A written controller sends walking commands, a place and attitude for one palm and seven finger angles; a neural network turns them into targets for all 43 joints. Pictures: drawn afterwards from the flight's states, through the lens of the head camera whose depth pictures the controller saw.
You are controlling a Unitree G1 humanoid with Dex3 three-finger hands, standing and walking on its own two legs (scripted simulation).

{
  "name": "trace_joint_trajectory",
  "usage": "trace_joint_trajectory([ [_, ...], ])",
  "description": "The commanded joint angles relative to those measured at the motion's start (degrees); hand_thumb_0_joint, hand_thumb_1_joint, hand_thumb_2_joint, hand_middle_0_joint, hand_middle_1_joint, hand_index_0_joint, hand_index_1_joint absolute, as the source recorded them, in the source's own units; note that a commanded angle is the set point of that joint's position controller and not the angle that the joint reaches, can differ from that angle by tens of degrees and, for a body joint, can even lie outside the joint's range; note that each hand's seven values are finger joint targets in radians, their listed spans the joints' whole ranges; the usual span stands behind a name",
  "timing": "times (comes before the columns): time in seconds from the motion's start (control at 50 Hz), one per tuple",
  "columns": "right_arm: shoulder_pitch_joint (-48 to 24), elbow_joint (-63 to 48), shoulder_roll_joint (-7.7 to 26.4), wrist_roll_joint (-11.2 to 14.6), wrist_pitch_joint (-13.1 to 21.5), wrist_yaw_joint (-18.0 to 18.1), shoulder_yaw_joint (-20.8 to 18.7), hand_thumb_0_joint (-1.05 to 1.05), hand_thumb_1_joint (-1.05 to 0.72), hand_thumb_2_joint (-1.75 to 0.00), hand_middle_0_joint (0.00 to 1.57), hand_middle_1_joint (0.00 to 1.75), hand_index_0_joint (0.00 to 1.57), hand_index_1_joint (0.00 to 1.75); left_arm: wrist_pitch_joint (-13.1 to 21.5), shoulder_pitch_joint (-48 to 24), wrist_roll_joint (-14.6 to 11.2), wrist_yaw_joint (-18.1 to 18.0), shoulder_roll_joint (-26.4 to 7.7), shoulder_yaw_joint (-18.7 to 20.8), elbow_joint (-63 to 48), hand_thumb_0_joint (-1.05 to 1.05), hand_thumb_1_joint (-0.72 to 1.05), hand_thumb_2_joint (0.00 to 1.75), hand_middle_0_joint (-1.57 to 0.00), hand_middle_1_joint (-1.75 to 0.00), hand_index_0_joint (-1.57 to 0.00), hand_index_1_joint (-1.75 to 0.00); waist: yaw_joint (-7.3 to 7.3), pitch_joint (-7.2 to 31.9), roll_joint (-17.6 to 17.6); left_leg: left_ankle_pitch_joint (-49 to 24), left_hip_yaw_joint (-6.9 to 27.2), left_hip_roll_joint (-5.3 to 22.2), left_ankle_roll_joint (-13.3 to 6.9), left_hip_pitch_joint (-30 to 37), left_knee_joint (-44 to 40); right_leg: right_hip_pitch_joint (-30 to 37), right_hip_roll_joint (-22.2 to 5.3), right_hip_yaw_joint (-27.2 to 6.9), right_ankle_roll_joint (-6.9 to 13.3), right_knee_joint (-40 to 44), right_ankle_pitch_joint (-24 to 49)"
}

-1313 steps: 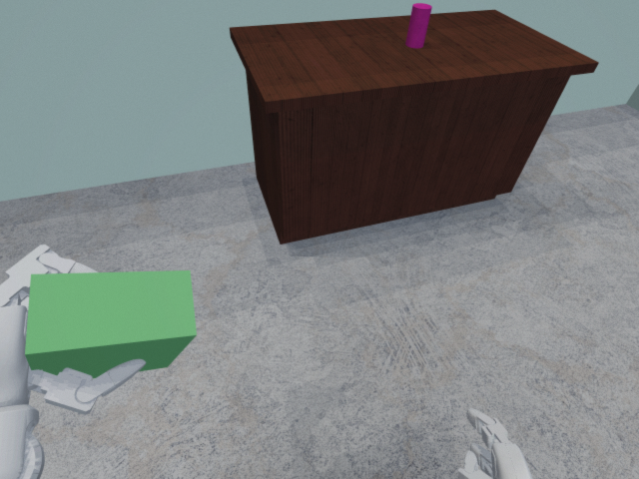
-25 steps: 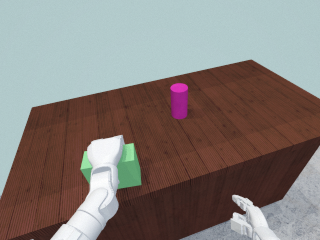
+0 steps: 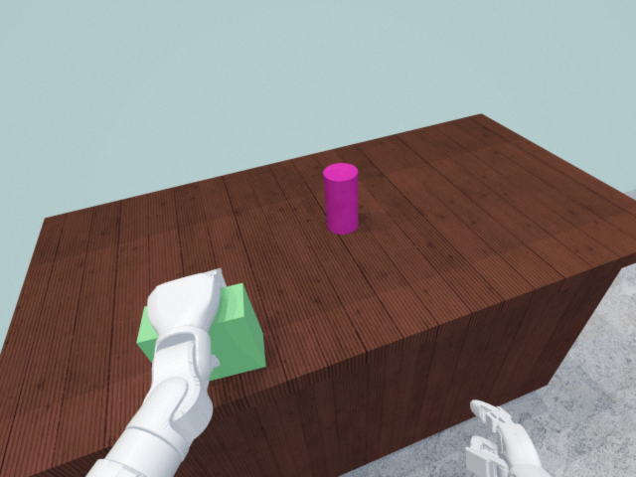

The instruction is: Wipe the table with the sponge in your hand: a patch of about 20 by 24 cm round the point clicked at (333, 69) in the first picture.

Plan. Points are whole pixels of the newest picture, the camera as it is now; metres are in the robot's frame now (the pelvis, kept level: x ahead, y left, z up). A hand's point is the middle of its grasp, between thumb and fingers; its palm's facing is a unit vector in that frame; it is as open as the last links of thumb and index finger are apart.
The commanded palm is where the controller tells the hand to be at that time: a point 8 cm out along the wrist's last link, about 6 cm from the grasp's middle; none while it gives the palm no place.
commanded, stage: slide back across to the middle lane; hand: left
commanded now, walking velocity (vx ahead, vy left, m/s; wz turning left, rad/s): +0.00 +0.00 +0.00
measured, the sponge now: (211, 345) +0.30 +0.20 +0.01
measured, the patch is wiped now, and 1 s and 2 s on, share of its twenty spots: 1.00 1.00 1.00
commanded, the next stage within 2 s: wipe forward along the middle lane in 0.38 s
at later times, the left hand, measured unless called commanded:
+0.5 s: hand (151, 349) +0.26 +0.26 +0.05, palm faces -0.01 -0.09 -1.00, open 10.2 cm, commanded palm +0.23 +0.26 +0.10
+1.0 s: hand (140, 325) +0.30 +0.29 +0.05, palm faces -0.06 -0.03 -1.00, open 10.2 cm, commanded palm +0.28 +0.29 +0.09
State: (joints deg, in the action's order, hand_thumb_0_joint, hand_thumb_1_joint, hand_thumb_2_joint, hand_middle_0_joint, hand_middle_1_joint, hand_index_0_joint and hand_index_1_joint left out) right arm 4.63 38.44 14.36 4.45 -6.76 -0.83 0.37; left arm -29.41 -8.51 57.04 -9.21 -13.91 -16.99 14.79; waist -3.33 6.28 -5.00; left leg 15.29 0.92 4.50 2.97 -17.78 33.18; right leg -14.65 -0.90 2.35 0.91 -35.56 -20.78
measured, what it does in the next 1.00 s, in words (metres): stands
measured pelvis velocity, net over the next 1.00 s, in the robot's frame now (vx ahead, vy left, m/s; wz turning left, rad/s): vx -0.02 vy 0.00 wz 0.03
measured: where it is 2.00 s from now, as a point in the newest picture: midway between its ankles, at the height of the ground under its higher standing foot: outside the picture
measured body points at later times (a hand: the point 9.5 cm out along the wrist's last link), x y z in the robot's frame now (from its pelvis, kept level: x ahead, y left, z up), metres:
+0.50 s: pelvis +0.00 -0.01 +0.00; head -0.03 -0.05 +0.45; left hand +0.25 +0.26 +0.11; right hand +0.23 -0.22 -0.08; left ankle +0.02 +0.17 -0.73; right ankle -0.02 -0.11 -0.73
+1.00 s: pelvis -0.02 +0.00 +0.00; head -0.03 -0.03 +0.45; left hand +0.30 +0.29 +0.10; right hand +0.15 -0.24 -0.12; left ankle +0.02 +0.17 -0.73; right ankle -0.02 -0.11 -0.73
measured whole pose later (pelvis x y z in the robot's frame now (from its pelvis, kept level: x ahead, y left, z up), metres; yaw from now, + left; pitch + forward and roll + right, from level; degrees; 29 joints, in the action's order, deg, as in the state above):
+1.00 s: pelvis -0.02 +0.00 +0.00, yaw +1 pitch +2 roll -1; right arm 9.8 40.9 15.4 4.1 -2.6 3.6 -0.5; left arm -16.9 -16.7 57.2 -6.4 -22.8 -5.9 28.7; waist -2.7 4.8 -5.1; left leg 13.9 3.0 4.1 2.2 -24.0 35.1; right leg -19.5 -0.9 3.9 0.7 -36.1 -19.1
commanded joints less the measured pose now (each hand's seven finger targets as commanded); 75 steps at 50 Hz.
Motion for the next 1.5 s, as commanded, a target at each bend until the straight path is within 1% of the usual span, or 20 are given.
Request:
trace_joint_trajectory([
  [0.0,-14.9,-10.9,5.0,0.2,4.4,0.5,-1.7,0.0,-0.9,-0.9,0.2,0.3,0.2,0.3,-1.4,-6.3,0.1,1.0,-9.0,6.2,-8.5,0.0,0.1,1.3,-1.2,-1.6,-1.2,-1.6,-2.97,6.1,7.1,-11.0,-3.5,-6.3,-4.7,5.5,-2.4,0.3,3.1,1.3,1.6,7.8,16.1],
  [0.12,-14.2,-10.1,5.5,-0.1,5.7,1.5,-1.9,0.0,-0.9,-0.9,0.2,0.3,0.2,0.3,-0.1,-5.3,0.4,2.1,-12.8,9.6,-9.3,0.0,0.1,1.3,-1.2,-1.6,-1.2,-1.6,-3.07,4.3,7.0,-9.8,-3.1,-6.1,-4.6,6.3,-3.1,-0.5,3.2,1.0,1.5,9.3,13.1],
  [0.14,-14.3,-10.7,5.1,0.0,6.1,1.6,-1.6,0.0,-0.9,-0.9,0.2,0.3,0.2,0.3,0.6,-5.8,-0.2,2.3,-10.6,7.6,-10.6,0.0,0.1,1.3,-1.2,-1.6,-1.2,-1.6,-2.56,4.5,6.6,-9.5,-3.2,-6.3,-4.8,6.3,-3.0,-0.7,3.2,1.1,1.3,9.0,13.5],
  [0.22,-13.3,-9.8,5.8,-0.6,6.8,2.4,-1.9,0.0,-0.9,-0.9,0.2,0.3,0.2,0.3,2.3,-4.3,0.3,2.6,-15.0,12.0,-11.0,0.0,0.1,1.3,-1.2,-1.6,-1.2,-1.6,-2.94,5.1,6.7,-10.7,-3.1,-6.3,-4.8,7.1,-2.6,0.0,3.1,0.3,1.3,9.5,16.0],
  [0.3,-13.0,-10.0,5.5,-0.6,7.6,2.7,-1.8,0.0,-0.9,-0.9,0.2,0.3,0.2,0.3,4.0,-3.4,0.0,3.1,-13.2,10.7,-12.2,0.0,0.1,1.3,-1.2,-1.6,-1.2,-1.6,-2.32,5.0,5.9,-11.5,-3.2,-6.3,-5.0,7.4,-2.4,-0.5,3.0,0.9,1.2,9.1,17.8],
  [0.32,-12.2,-9.5,5.9,-0.8,7.8,2.8,-2.0,0.0,-0.9,-0.9,0.2,0.3,0.2,0.3,4.3,-3.1,0.1,2.9,-16.3,13.6,-11.9,0.0,0.1,1.3,-1.2,-1.6,-1.2,-1.6,-2.65,5.2,6.5,-11.7,-2.9,-6.2,-4.8,7.5,-2.3,0.1,3.1,0.5,1.4,9.2,18.1],
  [0.38,-12.5,-9.9,5.8,-0.9,8.1,3.1,-1.9,0.0,-0.9,-0.9,0.2,0.3,0.2,0.3,5.4,0.3,-0.3,3.1,-15.8,13.9,-12.8,0.0,0.1,1.3,-1.2,-1.6,-1.2,-1.6,-2.81,5.1,7.2,-12.2,-3.2,-6.4,-5.0,7.1,-2.1,0.5,3.0,0.6,1.0,9.1,19.8],
  [0.42,-11.9,-9.3,6.3,-1.2,8.1,3.4,-2.1,0.0,-0.9,-0.9,0.2,0.3,0.2,0.3,5.8,-0.6,0.1,3.1,-19.6,16.8,-12.9,0.0,0.1,1.3,-1.2,-1.6,-1.2,-1.6,-2.86,4.5,6.2,-11.8,-3.0,-6.3,-4.8,7.2,-2.1,0.4,3.0,-0.1,1.2,9.4,19.2],
  [0.46,-12.1,-9.9,5.8,-1.0,8.6,3.4,-2.0,0.0,-0.9,-0.9,0.2,0.3,0.2,0.3,6.4,1.4,-0.4,3.3,-17.1,15.2,-13.7,0.0,0.1,1.3,-1.2,-1.6,-1.2,-1.6,-2.88,4.4,5.5,-12.3,-3.0,-6.4,-5.0,7.0,-2.1,0.4,3.0,0.6,1.0,9.0,19.9],
  [0.56,-10.4,-8.2,6.4,-0.9,9.1,4.5,-2.1,0.0,-0.9,-0.9,0.2,0.3,0.2,0.3,8.1,-5.5,-0.3,3.5,-18.0,15.0,-8.8,0.0,0.1,1.3,-1.2,-1.6,-1.2,-1.6,-1.09,2.2,6.5,-8.6,-2.9,-6.4,-5.0,6.0,-2.4,-2.8,3.0,0.4,0.9,10.1,14.8],
  [0.8,-4.8,-6.5,7.6,-0.5,8.1,4.9,-3.1,0.0,-0.9,-0.9,0.2,0.3,0.2,0.3,11.0,-15.1,0.8,2.5,-18.0,14.7,4.3,0.0,0.1,1.3,-1.2,-1.6,-1.2,-1.6,0.48,5.7,8.5,-6.6,-2.4,-6.5,-4.7,2.1,-1.4,-4.8,3.1,1.1,1.1,8.5,13.1],
  [0.9,-3.1,-6.2,7.8,-0.3,7.2,4.9,-3.2,0.0,-0.9,-0.9,0.2,0.3,0.2,0.3,11.7,-20.2,1.3,1.8,-18.4,14.5,9.8,0.0,0.1,1.3,-1.2,-1.6,-1.2,-1.6,1.27,4.3,7.9,-3.1,-2.0,-6.5,-4.7,-0.2,-1.3,-7.5,3.3,1.2,1.2,8.5,7.6],
  [0.92,-2.9,-5.9,8.1,-0.3,6.9,4.9,-3.3,0.0,-0.9,-0.9,0.2,0.3,0.2,0.3,11.7,-21.4,1.5,1.6,-20.8,16.2,10.8,0.0,0.1,1.3,-1.2,-1.6,-1.2,-1.6,1.1,3.9,7.0,-1.9,-1.8,-6.4,-4.5,-0.6,-1.8,-7.8,3.3,0.8,1.4,9.0,5.8],
  [0.96,-1.9,-6.0,7.8,-0.1,6.9,4.9,-3.3,0.0,-0.9,-0.9,0.2,0.3,0.2,0.3,12.3,-25.1,1.3,1.4,-18.9,14.2,12.1,0.0,0.1,1.3,-1.2,-1.6,-1.2,-1.6,1.98,4.8,7.4,-1.3,-1.7,-6.5,-4.8,-0.9,-1.4,-8.4,3.4,1.2,1.3,8.4,5.1],
  [1.02,-0.6,-5.3,8.3,-0.3,6.3,4.8,-3.7,0.0,-0.9,-0.9,0.2,0.3,0.2,0.3,12.6,-25.1,1.7,0.8,-22.8,17.7,15.2,0.0,0.1,1.3,-1.2,-1.6,-1.2,-1.6,1.22,6.6,6.8,-1.9,-1.5,-6.3,-4.6,-1.7,-1.2,-7.5,3.4,0.9,1.6,8.2,5.7],
  [1.06,-0.5,-5.8,7.9,-0.1,6.2,4.7,-3.6,0.0,-0.9,-0.9,0.2,0.3,0.2,0.3,13.1,-26.7,1.2,0.7,-19.2,14.6,15.6,0.0,0.1,1.3,-1.2,-1.6,-1.2,-1.6,2.2,6.2,6.7,-1.3,-1.8,-6.3,-4.7,-2.1,-0.9,-8.5,3.4,1.1,1.3,8.1,5.3],
  [1.12,0.5,-5.2,8.5,-0.3,5.6,4.6,-3.8,0.0,-0.9,-0.9,0.2,0.3,0.2,0.3,13.4,-27.7,1.6,0.2,-23.5,17.9,18.0,0.0,0.1,1.3,-1.2,-1.6,-1.2,-1.6,1.8,7.0,7.3,-1.0,-1.5,-6.1,-4.6,-3.0,-1.0,-8.2,3.6,0.9,1.4,8.0,5.0],
  [1.26,1.9,-4.8,8.1,-0.1,5.3,4.4,-3.9,0.0,-0.9,-0.9,0.2,0.3,0.2,0.3,14.3,-32.6,2.3,-1.0,-20.2,14.6,22.1,0.0,0.1,1.3,-1.2,-1.6,-1.2,-1.6,3.38,5.7,5.9,1.4,-1.6,-6.0,-4.8,-4.3,-0.8,-11.6,3.6,1.3,1.4,7.5,2.4],
  [1.42,3.5,-4.0,8.6,-0.3,4.6,4.5,-3.9,0.0,-0.9,-0.9,0.2,0.3,0.2,0.3,15.0,-37.8,3.0,-2.1,-25.3,18.0,27.9,0.0,0.1,1.3,-1.2,-1.6,-1.2,-1.6,3.46,7.5,6.7,2.3,-1.3,-5.8,-4.8,-6.4,-0.3,-12.0,3.6,0.9,1.2,7.1,1.7],
  [1.48,4.4,-3.6,8.3,-0.3,4.7,4.5,-3.9,0.0,-0.9,-0.9,0.2,0.3,0.2,0.3,15.5,-41.2,3.8,-2.3,-24.1,15.9,30.5,0.0,0.1,1.3,-1.2,-1.6,-1.2,-1.6,4.54,7.2,5.4,3.3,-1.5,-5.8,-4.8,-6.4,0.2,-14.0,3.5,1.1,1.2,6.5,0.9],
])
